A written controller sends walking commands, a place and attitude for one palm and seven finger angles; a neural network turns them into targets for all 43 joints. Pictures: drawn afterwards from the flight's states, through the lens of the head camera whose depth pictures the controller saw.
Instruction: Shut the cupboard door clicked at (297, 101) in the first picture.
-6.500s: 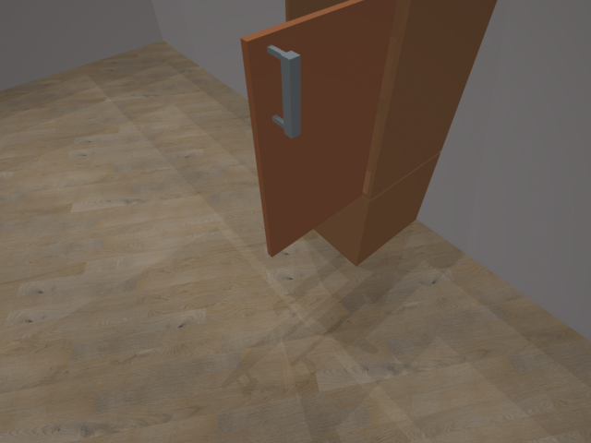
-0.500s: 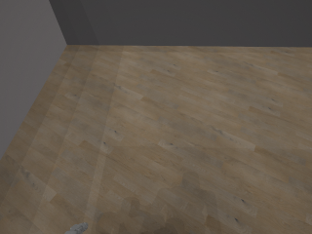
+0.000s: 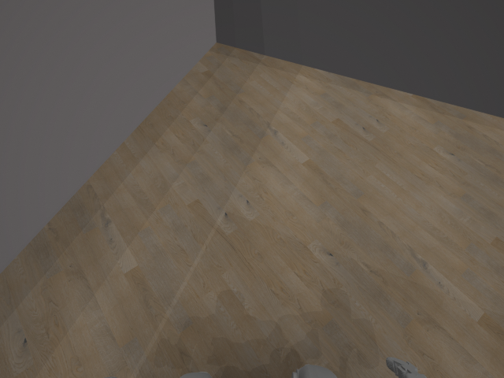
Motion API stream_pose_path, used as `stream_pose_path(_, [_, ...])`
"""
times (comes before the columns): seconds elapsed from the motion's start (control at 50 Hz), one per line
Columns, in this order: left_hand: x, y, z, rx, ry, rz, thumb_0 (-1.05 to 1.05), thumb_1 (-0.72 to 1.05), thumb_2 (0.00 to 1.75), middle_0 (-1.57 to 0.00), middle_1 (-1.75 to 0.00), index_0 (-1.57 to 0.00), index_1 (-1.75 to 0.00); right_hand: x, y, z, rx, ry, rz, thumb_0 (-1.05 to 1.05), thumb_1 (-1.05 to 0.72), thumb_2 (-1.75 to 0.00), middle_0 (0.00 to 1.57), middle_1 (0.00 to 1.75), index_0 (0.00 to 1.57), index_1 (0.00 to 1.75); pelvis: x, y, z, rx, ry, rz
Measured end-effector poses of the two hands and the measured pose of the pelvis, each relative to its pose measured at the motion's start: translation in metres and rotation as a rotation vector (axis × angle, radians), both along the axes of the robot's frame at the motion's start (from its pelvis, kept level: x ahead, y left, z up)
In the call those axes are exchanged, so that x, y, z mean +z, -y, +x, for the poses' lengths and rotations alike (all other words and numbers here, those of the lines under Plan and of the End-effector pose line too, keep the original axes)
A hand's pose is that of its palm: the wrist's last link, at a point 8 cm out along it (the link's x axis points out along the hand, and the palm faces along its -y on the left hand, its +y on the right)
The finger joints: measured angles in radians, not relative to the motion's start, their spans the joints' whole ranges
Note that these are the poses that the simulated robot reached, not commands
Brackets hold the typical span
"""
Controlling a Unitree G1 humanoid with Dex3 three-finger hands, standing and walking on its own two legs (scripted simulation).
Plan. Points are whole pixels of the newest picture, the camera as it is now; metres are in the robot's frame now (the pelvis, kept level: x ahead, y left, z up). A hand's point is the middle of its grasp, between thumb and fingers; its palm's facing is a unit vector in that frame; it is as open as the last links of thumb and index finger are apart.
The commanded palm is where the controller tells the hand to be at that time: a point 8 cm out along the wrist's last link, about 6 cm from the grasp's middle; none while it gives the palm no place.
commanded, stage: walk to a spot facing it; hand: left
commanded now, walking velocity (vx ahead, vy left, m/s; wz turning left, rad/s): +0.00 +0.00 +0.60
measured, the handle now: out of the picture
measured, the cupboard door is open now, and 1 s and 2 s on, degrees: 90 90 90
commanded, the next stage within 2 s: none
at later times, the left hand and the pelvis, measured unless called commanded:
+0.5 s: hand out of the picture +0.02 +0.17 -0.18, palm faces +0.34 -0.91 -0.22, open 7.3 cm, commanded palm none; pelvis +0.04 -0.03 -0.01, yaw +20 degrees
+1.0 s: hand out of the picture +0.05 +0.15 -0.14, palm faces +0.55 -0.79 -0.27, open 7.4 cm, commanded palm none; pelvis +0.08 -0.06 +0.01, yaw +36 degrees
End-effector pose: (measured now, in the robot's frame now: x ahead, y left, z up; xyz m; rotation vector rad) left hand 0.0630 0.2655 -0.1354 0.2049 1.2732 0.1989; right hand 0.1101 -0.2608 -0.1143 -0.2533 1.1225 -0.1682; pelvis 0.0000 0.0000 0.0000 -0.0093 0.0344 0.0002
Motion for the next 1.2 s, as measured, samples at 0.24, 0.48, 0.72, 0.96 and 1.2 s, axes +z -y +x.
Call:
stream_pose_path(0.24, [0.021, 0.048, -0.004, 0.099, 0.070, 0.042, 0.01, 0.91, 0.90, -0.20, -0.30, -0.20, -0.29, -0.031, 0.023, 0.022, 0.083, -0.134, 0.089, 0.01, -0.90, -0.90, 0.20, 0.30, 0.20, 0.30, 0.000, 0.041, 0.019, 0.158, -0.002, 0.031])
stream_pose_path(0.48, [-0.007, 0.053, -0.059, 0.306, -0.006, -0.045, 0.01, 0.92, 0.90, -0.20, -0.30, -0.21, -0.30, -0.017, -0.020, 0.098, 0.299, -0.102, 0.045, 0.01, -0.91, -0.90, 0.20, 0.30, 0.20, 0.30, -0.005, 0.029, 0.039, 0.326, -0.007, 0.026])
stream_pose_path(0.72, [0.010, 0.024, -0.042, 0.413, 0.066, 0.009, 0.01, 0.92, 0.90, -0.20, -0.30, -0.20, -0.29, -0.007, -0.035, 0.119, 0.404, -0.092, 0.013, 0.00, -0.90, -0.90, 0.21, 0.30, 0.20, 0.30, 0.005, 0.031, 0.051, 0.445, 0.005, 0.002])
stream_pose_path(0.96, [0.027, 0.071, -0.036, 0.508, 0.123, 0.065, 0.01, 0.91, 0.90, -0.20, -0.30, -0.20, -0.29, -0.028, -0.009, 0.156, 0.484, -0.183, 0.039, 0.01, -0.91, -0.90, 0.20, 0.30, 0.20, 0.30, 0.003, 0.063, 0.077, 0.603, 0.005, 0.036])
stream_pose_path(1.2, [-0.008, 0.103, -0.120, 0.752, 0.021, -0.041, 0.01, 0.91, 0.90, -0.20, -0.30, -0.21, -0.30, -0.013, -0.089, 0.215, 0.739, -0.092, 0.004, 0.01, -0.91, -0.90, 0.20, 0.30, 0.20, 0.30, -0.005, 0.045, 0.078, 0.777, -0.001, 0.024])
